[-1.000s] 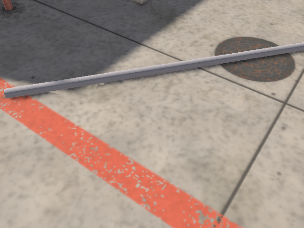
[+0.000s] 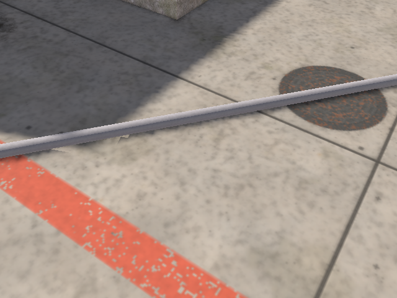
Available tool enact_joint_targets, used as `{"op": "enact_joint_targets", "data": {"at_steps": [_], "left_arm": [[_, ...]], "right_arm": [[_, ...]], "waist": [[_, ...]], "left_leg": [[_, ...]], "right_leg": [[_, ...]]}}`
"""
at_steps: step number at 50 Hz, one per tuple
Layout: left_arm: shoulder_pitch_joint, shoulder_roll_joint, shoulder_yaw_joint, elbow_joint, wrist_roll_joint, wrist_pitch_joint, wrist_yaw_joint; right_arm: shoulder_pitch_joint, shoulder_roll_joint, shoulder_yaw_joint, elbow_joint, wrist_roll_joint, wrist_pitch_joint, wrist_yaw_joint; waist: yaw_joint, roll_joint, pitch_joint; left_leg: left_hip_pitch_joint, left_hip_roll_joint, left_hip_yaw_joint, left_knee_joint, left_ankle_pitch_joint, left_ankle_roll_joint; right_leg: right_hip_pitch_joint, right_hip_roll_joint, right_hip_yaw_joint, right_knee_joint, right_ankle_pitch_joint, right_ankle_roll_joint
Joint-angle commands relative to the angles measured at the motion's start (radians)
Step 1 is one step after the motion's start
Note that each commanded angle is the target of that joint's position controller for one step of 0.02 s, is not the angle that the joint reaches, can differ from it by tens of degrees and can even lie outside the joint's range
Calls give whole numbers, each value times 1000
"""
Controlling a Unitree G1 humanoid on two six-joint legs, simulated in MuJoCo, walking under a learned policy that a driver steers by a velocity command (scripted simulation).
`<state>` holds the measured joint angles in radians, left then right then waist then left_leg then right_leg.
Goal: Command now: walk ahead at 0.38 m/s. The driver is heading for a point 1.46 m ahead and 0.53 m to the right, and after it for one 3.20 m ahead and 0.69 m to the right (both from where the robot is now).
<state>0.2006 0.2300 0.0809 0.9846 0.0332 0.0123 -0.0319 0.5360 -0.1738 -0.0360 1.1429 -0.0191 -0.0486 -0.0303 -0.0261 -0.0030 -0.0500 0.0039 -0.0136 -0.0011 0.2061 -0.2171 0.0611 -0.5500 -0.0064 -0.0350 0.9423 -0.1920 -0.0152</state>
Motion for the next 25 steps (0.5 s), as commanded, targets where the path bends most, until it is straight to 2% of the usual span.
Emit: {"op": "enact_joint_targets", "data": {"at_steps": [1,5,8,10,11,12,13,14,15,16,17,18,19,20,22,25], "left_arm": [[-153,22,-4,-87,0,-20,-1],[-253,14,-17,-138,-4,-35,-3],[-264,25,-21,-164,-9,-46,-4],[-208,35,-17,-164,-13,-54,2],[-116,41,-10,-139,-17,-60,9],[39,65,6,-84,-15,-70,19],[230,134,30,-41,1,-85,34],[360,257,52,-22,15,-89,38],[308,228,46,-18,-6,-77,33],[174,167,27,-45,-9,-76,27],[96,100,9,-62,-14,-83,20],[63,67,-2,-63,-14,-91,18],[68,33,-14,-50,-17,-98,22],[92,18,-21,-34,-18,-105,26],[157,32,-23,-5,-21,-116,32],[222,45,-27,16,-20,-120,34]], "right_arm": [[28,-95,-12,-37,-4,-31,0],[79,-121,-16,-36,-9,-40,-3],[75,-137,-21,-37,-13,-45,-1],[45,-152,-27,-41,-11,-44,3],[14,-162,-29,-46,-6,-44,5],[-5,-157,-27,-49,-1,-45,10],[-27,-142,-21,-69,5,-47,14],[5,-25,4,-114,21,-50,24],[-27,-104,-23,-109,1,-51,28],[-97,-111,-29,-129,0,-48,35],[-144,-95,-25,-137,0,-53,43],[-155,-78,-26,-138,-2,-48,46],[-142,-68,-27,-135,-14,-36,49],[-131,-55,-26,-131,-18,-24,54],[-167,-56,-30,-148,-21,-10,61],[-308,-55,-27,-198,-22,0,66]], "waist": [[-14,128,207],[-64,132,203],[-60,155,207],[-23,154,193],[27,138,162],[94,76,83],[173,-13,-47],[171,-268,-156],[143,-179,-126],[83,-99,12],[63,-37,77],[32,-42,103],[9,-65,111],[-1,-71,104],[-10,-69,113],[7,-57,146]], "left_leg": [[-16,235,-227,-166,-221,143],[43,250,-194,-125,-61,161],[29,257,-164,-67,92,154],[-17,266,-143,0,226,138],[-61,253,-116,87,370,120],[-117,200,-51,276,509,93],[-279,137,10,543,389,60],[-588,-14,91,897,-179,6],[-659,-11,-42,1039,-258,31],[-701,57,-50,1080,-164,46],[-672,90,-46,1036,-76,47],[-626,110,-37,987,-37,43],[-587,122,-30,950,-23,32],[-566,120,-21,934,-12,24],[-603,116,3,903,5,11],[-697,123,32,799,85,-12]], "right_leg": [[-230,-37,-14,-39,27,25],[-190,-42,-35,-214,13,24],[-90,-31,-59,-308,-44,-14],[55,-4,-84,-369,-77,-48],[206,29,-100,-424,-49,-64],[422,55,-104,-477,-8,-82],[687,-81,56,-507,-120,-120],[901,-389,541,-662,-351,-206],[795,-407,724,-760,-377,-242],[672,-374,569,-741,-375,-227],[547,-323,444,-766,-248,-208],[474,-269,343,-785,-150,-180],[431,-234,271,-795,-56,-164],[424,-214,222,-797,27,-160],[438,-206,173,-798,182,-173],[466,-198,124,-813,287,-187]]}}
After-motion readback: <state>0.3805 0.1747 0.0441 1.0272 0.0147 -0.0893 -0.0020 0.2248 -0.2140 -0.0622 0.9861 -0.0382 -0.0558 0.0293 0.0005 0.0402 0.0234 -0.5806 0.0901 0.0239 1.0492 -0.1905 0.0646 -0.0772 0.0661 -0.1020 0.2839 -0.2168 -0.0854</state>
